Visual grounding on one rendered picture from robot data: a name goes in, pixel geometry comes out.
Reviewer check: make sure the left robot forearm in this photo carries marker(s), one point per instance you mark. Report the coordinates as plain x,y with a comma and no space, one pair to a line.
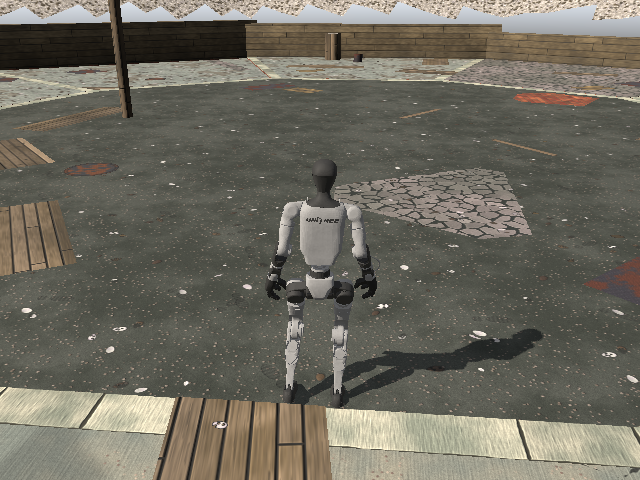
276,265

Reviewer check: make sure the left robot shin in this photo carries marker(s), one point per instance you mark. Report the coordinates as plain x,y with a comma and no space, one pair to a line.
291,356

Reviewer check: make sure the right robot shin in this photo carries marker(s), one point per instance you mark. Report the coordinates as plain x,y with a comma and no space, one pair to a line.
339,362

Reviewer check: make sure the left robot hand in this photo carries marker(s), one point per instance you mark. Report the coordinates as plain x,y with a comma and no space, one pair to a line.
270,285

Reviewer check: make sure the robot right upper arm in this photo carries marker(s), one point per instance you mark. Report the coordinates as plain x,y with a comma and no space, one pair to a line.
354,214

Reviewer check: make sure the robot shin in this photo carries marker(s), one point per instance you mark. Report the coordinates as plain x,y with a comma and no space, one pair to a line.
291,356
339,362

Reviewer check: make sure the robot left upper arm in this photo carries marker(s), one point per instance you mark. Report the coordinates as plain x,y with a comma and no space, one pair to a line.
290,211

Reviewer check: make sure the right robot forearm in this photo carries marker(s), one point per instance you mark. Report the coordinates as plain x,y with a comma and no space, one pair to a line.
366,266

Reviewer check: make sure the right robot hand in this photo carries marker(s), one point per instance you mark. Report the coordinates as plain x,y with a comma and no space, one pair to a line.
365,284

